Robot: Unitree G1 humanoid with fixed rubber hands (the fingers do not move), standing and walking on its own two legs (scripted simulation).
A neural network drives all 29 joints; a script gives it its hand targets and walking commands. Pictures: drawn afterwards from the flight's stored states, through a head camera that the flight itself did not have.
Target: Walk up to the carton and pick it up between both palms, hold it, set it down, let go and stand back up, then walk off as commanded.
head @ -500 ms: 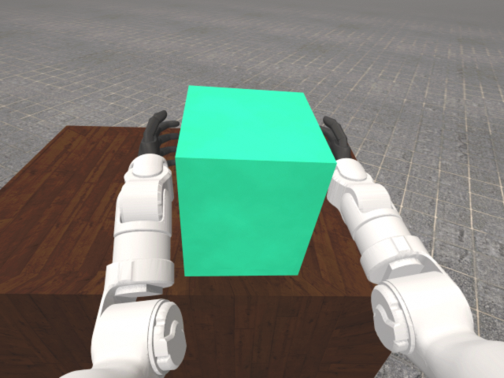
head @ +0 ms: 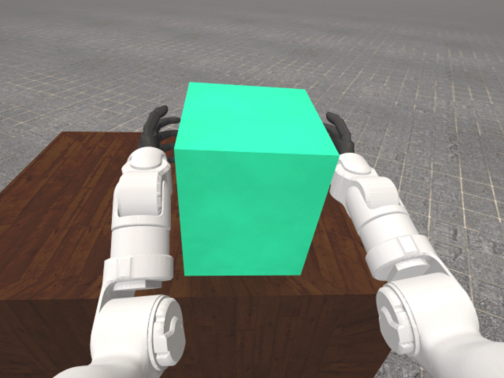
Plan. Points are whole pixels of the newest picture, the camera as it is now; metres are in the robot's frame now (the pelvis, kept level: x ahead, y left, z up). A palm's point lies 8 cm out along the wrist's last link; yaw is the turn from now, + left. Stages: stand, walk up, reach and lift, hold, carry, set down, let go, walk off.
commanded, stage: reach and lift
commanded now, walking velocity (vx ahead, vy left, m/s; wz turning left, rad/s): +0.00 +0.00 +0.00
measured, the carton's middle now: (246, 180) +0.40 +0.00 +0.17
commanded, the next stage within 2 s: hold in 0.82 s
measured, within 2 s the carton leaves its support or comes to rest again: neither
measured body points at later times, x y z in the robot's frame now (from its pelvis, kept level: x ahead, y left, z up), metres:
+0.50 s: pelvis +0.01 -0.01 +0.00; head -0.07 +0.01 +0.44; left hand +0.40 +0.14 +0.25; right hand +0.40 -0.15 +0.24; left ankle +0.04 +0.12 -0.75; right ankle +0.00 -0.12 -0.75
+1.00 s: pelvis +0.02 -0.02 +0.00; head -0.08 -0.01 +0.44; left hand +0.39 +0.14 +0.28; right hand +0.39 -0.15 +0.27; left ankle +0.04 +0.12 -0.75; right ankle +0.00 -0.12 -0.75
